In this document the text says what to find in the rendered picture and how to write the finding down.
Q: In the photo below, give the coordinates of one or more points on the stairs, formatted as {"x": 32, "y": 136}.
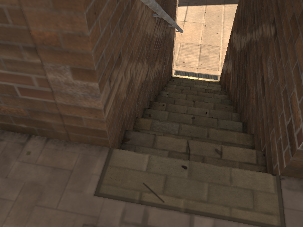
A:
{"x": 193, "y": 119}

